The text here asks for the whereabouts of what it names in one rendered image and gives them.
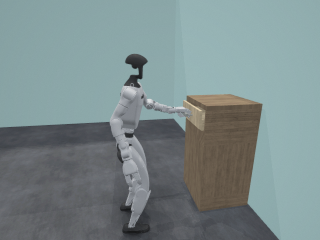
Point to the drawer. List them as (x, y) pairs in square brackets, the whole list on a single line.
[(198, 115)]

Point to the left robot forearm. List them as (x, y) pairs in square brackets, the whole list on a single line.
[(163, 108)]

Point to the cabinet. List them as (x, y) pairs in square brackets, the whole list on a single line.
[(218, 161)]

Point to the right robot upper arm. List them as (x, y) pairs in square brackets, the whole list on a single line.
[(127, 98)]

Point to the humanoid robot head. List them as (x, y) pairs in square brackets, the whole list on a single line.
[(136, 61)]

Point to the right robot foot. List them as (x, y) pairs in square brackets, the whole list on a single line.
[(139, 228)]

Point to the handle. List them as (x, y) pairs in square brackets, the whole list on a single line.
[(186, 114)]

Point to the robot left hand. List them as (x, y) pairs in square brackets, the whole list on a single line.
[(182, 109)]

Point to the robot right hand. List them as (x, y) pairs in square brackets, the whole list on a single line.
[(130, 168)]

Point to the right robot forearm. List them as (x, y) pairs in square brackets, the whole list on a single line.
[(120, 137)]

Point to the left robot upper arm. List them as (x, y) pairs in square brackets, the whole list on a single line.
[(148, 103)]

